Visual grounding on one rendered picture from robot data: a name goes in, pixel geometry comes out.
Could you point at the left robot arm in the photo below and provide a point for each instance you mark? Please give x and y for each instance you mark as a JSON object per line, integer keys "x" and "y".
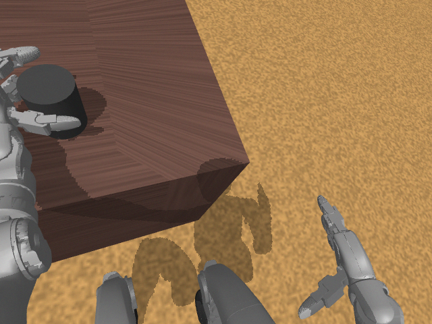
{"x": 24, "y": 253}

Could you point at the left robot hand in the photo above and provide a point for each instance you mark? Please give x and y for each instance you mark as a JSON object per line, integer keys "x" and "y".
{"x": 31, "y": 121}

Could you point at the can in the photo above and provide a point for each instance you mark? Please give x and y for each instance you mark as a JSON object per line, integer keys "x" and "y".
{"x": 52, "y": 90}

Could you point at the right robot hand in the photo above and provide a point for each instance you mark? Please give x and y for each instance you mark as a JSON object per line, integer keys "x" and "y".
{"x": 352, "y": 260}

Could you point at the right robot foot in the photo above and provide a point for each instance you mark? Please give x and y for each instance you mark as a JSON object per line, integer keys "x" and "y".
{"x": 200, "y": 309}

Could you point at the right robot arm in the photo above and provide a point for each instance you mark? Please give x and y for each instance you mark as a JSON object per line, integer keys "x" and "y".
{"x": 372, "y": 303}

